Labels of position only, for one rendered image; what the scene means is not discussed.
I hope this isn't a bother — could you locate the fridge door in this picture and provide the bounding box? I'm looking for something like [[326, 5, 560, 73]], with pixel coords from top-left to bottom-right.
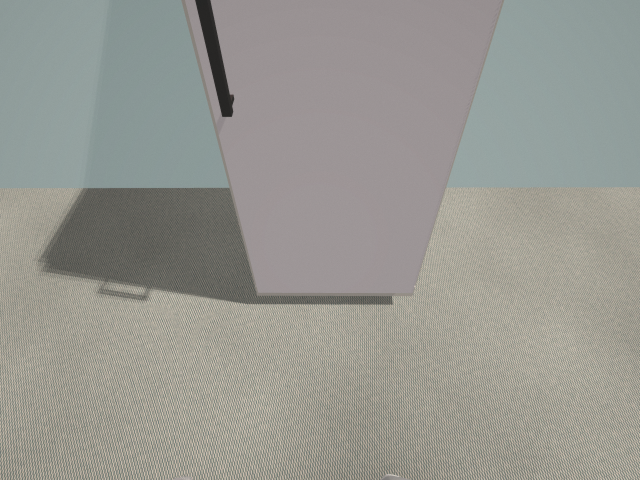
[[185, 0, 502, 293]]

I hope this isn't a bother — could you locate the handle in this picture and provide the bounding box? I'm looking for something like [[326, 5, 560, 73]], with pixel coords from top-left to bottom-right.
[[195, 0, 234, 117]]

